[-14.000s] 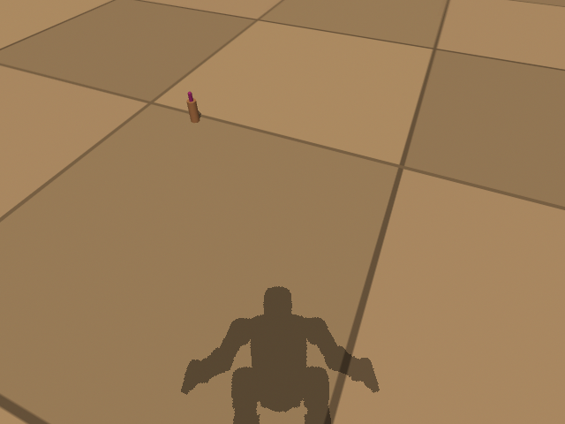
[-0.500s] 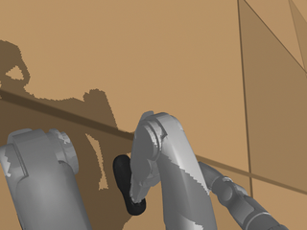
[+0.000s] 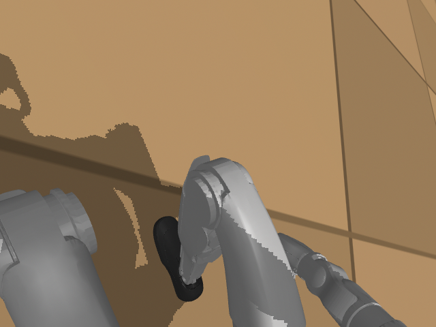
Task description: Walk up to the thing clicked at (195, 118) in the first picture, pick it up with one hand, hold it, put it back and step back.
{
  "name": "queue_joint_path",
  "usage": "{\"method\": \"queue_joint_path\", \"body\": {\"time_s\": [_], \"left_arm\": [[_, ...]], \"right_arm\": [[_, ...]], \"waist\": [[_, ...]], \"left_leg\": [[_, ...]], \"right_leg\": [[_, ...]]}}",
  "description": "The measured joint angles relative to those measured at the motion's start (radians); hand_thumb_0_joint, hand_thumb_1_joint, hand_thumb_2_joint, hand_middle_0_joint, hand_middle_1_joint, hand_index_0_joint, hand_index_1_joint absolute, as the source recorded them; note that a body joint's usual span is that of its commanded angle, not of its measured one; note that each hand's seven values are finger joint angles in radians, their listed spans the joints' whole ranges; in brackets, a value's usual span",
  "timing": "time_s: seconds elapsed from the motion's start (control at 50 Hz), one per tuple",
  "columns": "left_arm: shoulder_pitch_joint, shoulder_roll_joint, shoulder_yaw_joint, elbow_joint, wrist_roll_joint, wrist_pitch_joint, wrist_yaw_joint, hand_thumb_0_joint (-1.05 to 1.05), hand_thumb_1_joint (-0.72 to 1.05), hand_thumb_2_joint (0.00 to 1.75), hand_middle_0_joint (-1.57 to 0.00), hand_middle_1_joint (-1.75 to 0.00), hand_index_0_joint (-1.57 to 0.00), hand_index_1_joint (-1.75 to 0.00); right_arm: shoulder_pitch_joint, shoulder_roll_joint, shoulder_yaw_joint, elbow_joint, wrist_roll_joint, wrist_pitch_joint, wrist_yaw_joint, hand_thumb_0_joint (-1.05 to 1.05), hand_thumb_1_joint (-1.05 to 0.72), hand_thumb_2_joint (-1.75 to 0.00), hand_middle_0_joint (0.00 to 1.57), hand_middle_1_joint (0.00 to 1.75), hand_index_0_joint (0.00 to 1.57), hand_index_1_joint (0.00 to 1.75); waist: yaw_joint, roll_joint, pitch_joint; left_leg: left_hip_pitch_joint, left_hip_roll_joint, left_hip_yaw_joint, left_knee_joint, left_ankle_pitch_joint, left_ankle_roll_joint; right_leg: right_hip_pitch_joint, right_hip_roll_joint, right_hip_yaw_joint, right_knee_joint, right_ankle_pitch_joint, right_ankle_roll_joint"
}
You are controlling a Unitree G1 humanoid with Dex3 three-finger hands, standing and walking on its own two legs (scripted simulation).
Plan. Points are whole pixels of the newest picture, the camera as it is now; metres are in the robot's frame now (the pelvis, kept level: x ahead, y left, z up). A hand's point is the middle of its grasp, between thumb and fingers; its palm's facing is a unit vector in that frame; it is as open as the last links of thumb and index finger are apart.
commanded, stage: close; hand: left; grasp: from the side
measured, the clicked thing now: out of the picture +0.43 +0.33 -0.18
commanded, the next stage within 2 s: settle in 0.14 s
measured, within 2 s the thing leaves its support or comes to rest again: leaves its support in 0.52 s
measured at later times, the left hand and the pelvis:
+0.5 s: hand out of the picture +0.42 +0.32 -0.16, palm faces +0.44 -0.90 +0.01, open 7.9 cm; pelvis +0.00 +0.00 +0.00, yaw +0 degrees
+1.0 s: hand out of the picture +0.40 +0.35 -0.06, palm faces +0.41 -0.91 -0.04, open 7.8 cm; pelvis +0.01 -0.01 +0.03, yaw +4 degrees
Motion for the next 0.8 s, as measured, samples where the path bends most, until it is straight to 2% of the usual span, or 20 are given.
{"method": "queue_joint_path", "body": {"time_s": [0.14, 0.22, 0.32, 0.42, 0.54, 0.68, 0.8], "left_arm": [[-0.012, 0.011, 0.008, 0.012, -0.013, 0.016, 0.005, 0.02, 0.13, 0.75, -0.79, -0.86, -0.71, -0.86], [-0.020, 0.016, 0.004, 0.006, -0.009, 0.021, 0.005, 0.03, 0.04, 0.84, -0.82, -0.96, -0.78, -0.98], [-0.019, 0.011, 0.008, -0.016, -0.006, 0.025, -0.001, 0.03, -0.02, 0.95, -0.82, -1.05, -0.78, -1.06], [-0.019, 0.000, 0.020, -0.044, -0.002, 0.050, -0.002, 0.04, -0.05, 1.01, -0.83, -1.05, -0.80, -1.06], [0.002, -0.028, 0.012, -0.126, 0.014, 0.091, -0.012, 0.04, -0.07, 1.04, -0.85, -1.04, -0.82, -1.04], [0.026, -0.087, -0.016, -0.251, 0.008, 0.163, -0.019, 0.04, -0.09, 1.06, -0.86, -1.04, -0.83, -1.03], [0.042, -0.130, -0.063, -0.335, -0.002, 0.238, -0.039, 0.04, -0.09, 1.06, -0.86, -1.03, -0.84, -1.02]], "right_arm": [[0.007, -0.004, -0.001, 0.000, 0.004, 0.001, -0.004, 0.00, -0.87, -0.89, 0.20, 0.30, 0.21, 0.30], [0.009, -0.006, -0.004, 0.000, 0.004, 0.003, -0.005, 0.00, -0.87, -0.89, 0.20, 0.30, 0.20, 0.30], [0.007, -0.004, -0.009, 0.000, 0.005, 0.007, -0.005, 0.00, -0.87, -0.89, 0.20, 0.30, 0.20, 0.30], [0.006, 0.002, -0.015, -0.001, 0.009, 0.011, -0.006, 0.00, -0.88, -0.89, 0.20, 0.30, 0.21, 0.30], [0.016, 0.007, -0.042, 0.003, 0.015, 0.015, -0.004, 0.00, -0.89, -0.90, 0.20, 0.30, 0.20, 0.30], [0.053, 0.026, -0.093, 0.036, 0.041, 0.022, -0.002, 0.00, -0.90, -0.90, 0.20, 0.30, 0.20, 0.30], [0.095, 0.044, -0.147, 0.059, 0.081, 0.031, -0.001, 0.00, -0.89, -0.89, 0.20, 0.30, 0.20, 0.30]], "waist": [[-0.008, 0.000, -0.005], [-0.008, -0.001, -0.004], [-0.005, 0.000, 0.000], [0.000, -0.002, -0.004], [0.018, 0.007, -0.015], [0.046, 0.043, -0.067], [0.067, 0.091, -0.134]], "left_leg": [[-0.004, 0.003, 0.001, -0.003, -0.001, -0.001], [-0.007, 0.004, 0.001, -0.002, -0.004, 0.000], [-0.006, 0.003, 0.001, -0.001, -0.009, 0.001], [-0.005, 0.000, 0.000, -0.004, -0.008, -0.001], [-0.009, -0.002, 0.008, -0.013, -0.003, -0.001], [-0.016, -0.004, 0.032, -0.037, -0.002, 0.000], [-0.029, -0.003, 0.065, -0.069, 0.001, 0.008]], "right_leg": [[-0.008, 0.001, 0.001, -0.002, 0.002, 0.003], [-0.010, 0.001, 0.001, -0.001, -0.001, 0.003], [-0.006, 0.000, 0.000, -0.003, -0.006, 0.002], [-0.003, -0.004, -0.001, -0.004, -0.008, -0.001], [-0.004, -0.010, 0.002, -0.007, -0.010, -0.007], [-0.010, -0.023, 0.015, -0.015, -0.023, -0.012], [-0.021, -0.037, 0.034, -0.028, -0.036, -0.020]]}}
